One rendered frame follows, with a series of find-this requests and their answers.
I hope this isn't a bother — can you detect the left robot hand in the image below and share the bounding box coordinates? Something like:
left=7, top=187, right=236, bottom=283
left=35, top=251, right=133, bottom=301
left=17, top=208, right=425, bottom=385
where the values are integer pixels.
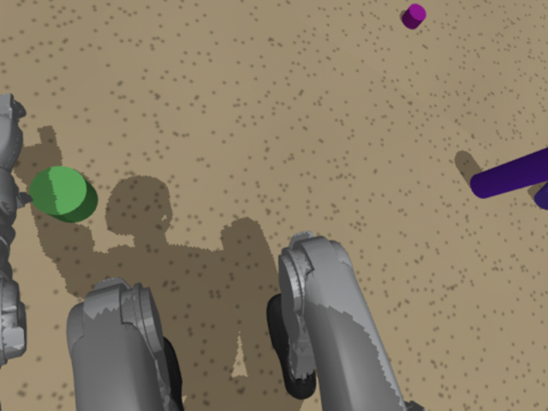
left=0, top=93, right=33, bottom=209

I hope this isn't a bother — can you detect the left robot foot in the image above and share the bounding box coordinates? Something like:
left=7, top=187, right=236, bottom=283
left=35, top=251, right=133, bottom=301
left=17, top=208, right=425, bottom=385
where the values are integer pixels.
left=164, top=337, right=184, bottom=411

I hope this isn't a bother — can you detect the right robot foot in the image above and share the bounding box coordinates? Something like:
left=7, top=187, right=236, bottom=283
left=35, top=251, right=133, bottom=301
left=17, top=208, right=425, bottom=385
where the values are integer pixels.
left=266, top=294, right=316, bottom=400

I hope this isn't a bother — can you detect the left robot arm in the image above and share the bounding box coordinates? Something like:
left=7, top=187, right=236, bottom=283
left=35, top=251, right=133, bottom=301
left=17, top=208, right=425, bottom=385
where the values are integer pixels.
left=0, top=168, right=27, bottom=411

